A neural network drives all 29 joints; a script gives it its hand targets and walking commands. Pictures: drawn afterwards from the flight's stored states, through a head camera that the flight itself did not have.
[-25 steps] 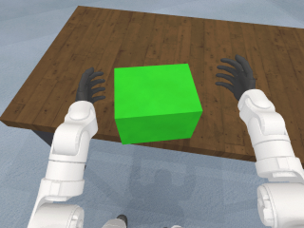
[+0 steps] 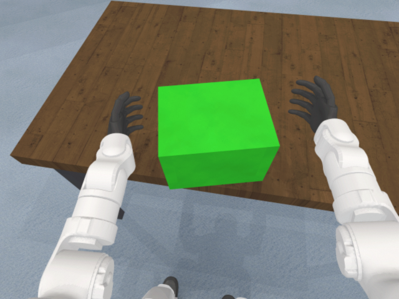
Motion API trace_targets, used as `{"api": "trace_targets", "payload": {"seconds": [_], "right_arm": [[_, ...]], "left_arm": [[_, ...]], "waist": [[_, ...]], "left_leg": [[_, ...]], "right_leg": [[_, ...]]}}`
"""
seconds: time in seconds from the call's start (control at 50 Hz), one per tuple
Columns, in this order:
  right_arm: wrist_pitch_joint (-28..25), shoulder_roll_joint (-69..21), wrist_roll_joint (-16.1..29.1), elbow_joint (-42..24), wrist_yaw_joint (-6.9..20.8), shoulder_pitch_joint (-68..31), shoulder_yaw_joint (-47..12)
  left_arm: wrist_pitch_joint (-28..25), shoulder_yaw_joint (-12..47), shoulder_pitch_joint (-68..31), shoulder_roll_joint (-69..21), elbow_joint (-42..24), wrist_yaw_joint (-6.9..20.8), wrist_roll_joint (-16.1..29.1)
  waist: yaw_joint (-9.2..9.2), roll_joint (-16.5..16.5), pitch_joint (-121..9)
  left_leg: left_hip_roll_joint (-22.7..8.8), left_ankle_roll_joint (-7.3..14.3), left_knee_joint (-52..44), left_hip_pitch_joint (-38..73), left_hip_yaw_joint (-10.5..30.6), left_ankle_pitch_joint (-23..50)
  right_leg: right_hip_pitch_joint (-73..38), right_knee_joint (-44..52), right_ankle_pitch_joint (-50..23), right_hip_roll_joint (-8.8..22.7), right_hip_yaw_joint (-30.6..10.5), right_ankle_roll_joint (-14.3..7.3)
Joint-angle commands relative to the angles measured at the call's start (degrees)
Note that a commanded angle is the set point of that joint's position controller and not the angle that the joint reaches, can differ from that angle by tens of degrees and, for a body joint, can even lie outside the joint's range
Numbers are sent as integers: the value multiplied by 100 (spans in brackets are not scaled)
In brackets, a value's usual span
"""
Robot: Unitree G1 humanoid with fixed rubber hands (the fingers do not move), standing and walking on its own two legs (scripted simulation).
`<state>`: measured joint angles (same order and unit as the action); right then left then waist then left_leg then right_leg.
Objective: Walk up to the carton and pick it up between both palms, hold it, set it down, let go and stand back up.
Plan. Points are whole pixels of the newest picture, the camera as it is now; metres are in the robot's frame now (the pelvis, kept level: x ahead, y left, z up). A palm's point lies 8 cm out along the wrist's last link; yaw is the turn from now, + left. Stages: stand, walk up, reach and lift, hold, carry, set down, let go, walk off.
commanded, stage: reach and lift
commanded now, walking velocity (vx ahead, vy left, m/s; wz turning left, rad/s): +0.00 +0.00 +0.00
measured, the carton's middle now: (212, 136) +0.45 +0.04 +0.01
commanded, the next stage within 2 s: none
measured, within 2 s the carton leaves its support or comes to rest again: neither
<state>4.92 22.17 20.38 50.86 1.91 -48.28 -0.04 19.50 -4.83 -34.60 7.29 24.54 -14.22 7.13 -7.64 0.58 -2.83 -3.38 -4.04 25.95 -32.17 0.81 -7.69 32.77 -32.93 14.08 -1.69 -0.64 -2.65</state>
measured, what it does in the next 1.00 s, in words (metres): stands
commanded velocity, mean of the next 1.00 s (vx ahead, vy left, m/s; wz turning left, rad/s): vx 0.00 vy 0.00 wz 0.00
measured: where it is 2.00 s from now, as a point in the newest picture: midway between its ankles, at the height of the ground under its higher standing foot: outside the picture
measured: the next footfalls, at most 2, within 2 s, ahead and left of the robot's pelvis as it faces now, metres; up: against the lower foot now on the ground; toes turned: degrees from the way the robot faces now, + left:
none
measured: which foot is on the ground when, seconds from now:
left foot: down 0.00-1.00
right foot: down 0.00-1.00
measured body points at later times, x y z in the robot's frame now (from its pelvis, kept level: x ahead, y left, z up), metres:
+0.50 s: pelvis +0.00 +0.01 -0.01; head +0.13 +0.00 +0.42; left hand +0.39 +0.23 +0.00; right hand +0.49 -0.15 +0.03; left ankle +0.04 +0.17 -0.73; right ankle +0.01 -0.09 -0.73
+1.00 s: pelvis -0.01 +0.01 -0.01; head +0.10 -0.01 +0.42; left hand +0.40 +0.19 +0.03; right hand +0.48 -0.12 +0.04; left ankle +0.04 +0.17 -0.73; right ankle +0.01 -0.09 -0.73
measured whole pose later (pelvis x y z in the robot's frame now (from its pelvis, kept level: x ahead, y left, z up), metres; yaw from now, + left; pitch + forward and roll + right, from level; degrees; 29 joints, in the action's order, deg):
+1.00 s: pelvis -0.01 +0.01 -0.01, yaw -1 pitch +25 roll +0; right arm -6.7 17.0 13.6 59.4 3.3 -49.7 -0.6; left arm 0.4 -6.9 -36.7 -2.8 38.6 -14.5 4.0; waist -9.6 0.1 -13.5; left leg -4.5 -4.0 30.1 -47.6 0.8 -7.6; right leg 46.6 -32.9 11.6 -2.8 -0.9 -1.6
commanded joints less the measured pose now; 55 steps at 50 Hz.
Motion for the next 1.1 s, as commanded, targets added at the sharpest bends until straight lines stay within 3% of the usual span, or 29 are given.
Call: {"api": "trace_targets", "payload": {"seconds": [0.0, 0.02, 0.1, 0.12, 0.18, 0.22, 0.24, 0.32, 0.4, 0.44, 0.46, 0.5, 0.52, 0.56, 0.6, 0.64, 0.76, 0.82, 0.84, 0.9, 1.02, 1.04, 1.08], "right_arm": [[-1128, 1110, -164, -861, 200, -3337, -325], [-1229, 1007, -140, -1068, 217, -3448, -467], [-1394, 1070, -263, -746, 293, -3620, -455], [-1403, 1061, -277, -552, 297, -3513, -483], [-1448, 990, -292, -245, 360, -3541, -593], [-1517, 1061, -400, -224, 365, -3591, -458], [-1538, 1028, -354, -74, 391, -3620, -485], [-1722, 993, -365, -487, 432, -3567, -448], [-1835, 873, -434, -767, 446, -3395, -425], [-1858, 691, -496, -965, 467, -3337, -447], [-1869, 687, -527, -926, 508, -3375, -360], [-1855, 549, -580, -929, 527, -3319, -379], [-1873, 422, -669, -921, 549, -3301, -365], [-1887, 261, -778, -1075, 538, -3256, -363], [-1921, 264, -931, -1144, 475, -3246, -216], [-1873, 146, -1069, -1140, 393, -3358, -136], [-1674, -113, -1210, -776, 154, -3692, -95], [-1628, -93, -1181, -560, 133, -3903, 6], [-1632, -151, -1265, -570, 127, -3925, 98], [-1615, -287, -1208, -453, 130, -3941, 52], [-1563, -403, -1163, -185, 85, -3861, 16], [-1555, -508, -1128, -271, 93, -3875, -49], [-1583, -591, -1163, -256, 87, -3805, -30]], "left_arm": [[-1354, -391, -2453, 47, 96, 208, -1], [-1534, -395, -2557, 16, -40, 205, 33], [-2006, -360, -2620, -23, 482, 254, 161], [-2108, -291, -2592, -119, 603, 286, 225], [-2319, -399, -2625, -53, 881, 267, 171], [-2426, -356, -2735, -69, 773, 225, 144], [-2492, -289, -2709, -148, 910, 214, 198], [-2640, -121, -2623, -301, 298, 104, 157], [-2563, -68, -2281, -645, -254, 102, -19], [-2537, -110, -2178, -801, -476, 116, -148], [-2521, 53, -2236, -1016, -729, 113, -136], [-2475, 54, -2193, -1109, -786, 117, -258], [-2481, 194, -2171, -1304, -960, 113, -292], [-2486, 91, -2040, -1392, -1007, 111, -438], [-2526, 12, -2157, -1310, -1023, 96, -537], [-2511, -234, -2304, -1216, -860, 47, -662], [-2373, -739, -2789, -1095, -376, -30, -947], [-2363, -750, -3099, -1144, -342, -84, -903], [-2368, -613, -3126, -1188, -228, -83, -863], [-2368, -583, -3167, -1300, -93, -113, -900], [-2243, -606, -3072, -1484, 259, -92, -1121], [-2259, -592, -2967, -1549, 214, -49, -1104], [-2285, -510, -3064, -1690, 65, -59, -1123]], "waist": [[-622, 655, -5613], [-658, 712, -5890], [-668, 935, -6023], [-562, 1039, -6021], [-684, 979, -5850], [-568, 934, -5974], [-607, 935, -5916], [-556, 693, -6640], [-557, 558, -6923], [-605, 570, -7017], [-494, 516, -7032], [-502, 364, -6895], [-436, 376, -6905], [-546, 447, -7056], [-478, 498, -7088], [-577, 688, -6893], [-600, 1185, -6124], [-594, 1157, -6059], [-475, 1118, -6042], [-522, 978, -6048], [-497, 742, -5725], [-508, 843, -5786], [-452, 649, -5940]], "left_leg": [[290, 85, 518, 1179, -398, 2357], [290, 96, 570, 1057, -452, 2457], [255, 174, 537, 645, -490, 2087], [253, 190, 536, 567, -507, 1935], [223, 236, 546, 410, -557, 1605], [228, 170, 568, 475, -590, 1560], [202, 206, 587, 428, -568, 1505], [208, 74, 797, 762, -572, 1979], [243, -35, 939, 1045, -542, 2708], [241, -22, 931, 1131, -543, 2758], [213, -47, 904, 1296, -489, 2840], [199, -70, 950, 1610, -442, 2958], [198, -65, 953, 1698, -427, 2991], [197, -63, 945, 1681, -427, 3089], [233, -35, 891, 1466, -437, 2971], [231, 32, 801, 1242, -496, 2647], [288, 182, 556, 654, -664, 1952], [274, 226, 478, 576, -693, 1565], [277, 252, 444, 612, -669, 1440], [269, 206, 532, 735, -687, 1555], [247, 200, 534, 1080, -660, 1688], [247, 196, 591, 1154, -646, 1844], [239, 140, 617, 1335, -638, 2018]], "right_leg": [[-2215, 320, -3643, -314, 60, 389], [-2342, 229, -3821, -297, 55, 418], [-2194, 138, -3491, -265, 51, 459], [-2121, 141, -3381, -266, 74, 481], [-1820, 142, -2760, -242, 77, 472], [-1760, 123, -2678, -283, 164, 465], [-1616, 136, -2466, -259, 160, 454], [-1389, 112, -2726, -356, 260, 371], [-1498, 78, -3522, -403, 313, 379], [-1611, 118, -3630, -401, 295, 382], [-1415, 158, -3512, -454, 392, 350], [-1194, 280, -3363, -466, 396, 286], [-1090, 306, -3406, -483, 434, 279], [-1211, 284, -3594, -485, 414, 289], [-1418, 227, -3840, -439, 358, 339], [-1598, 199, -3612, -414, 299, 398], [-2111, 141, -3247, -323, 180, 574], [-1954, 169, -2660, -287, 197, 554], [-1843, 227, -2569, -266, 194, 532], [-1734, 254, -2459, -299, 230, 469], [-1584, 356, -2456, -310, 262, 390], [-1677, 328, -2630, -331, 269, 396], [-1555, 344, -2737, -351, 296, 352]]}}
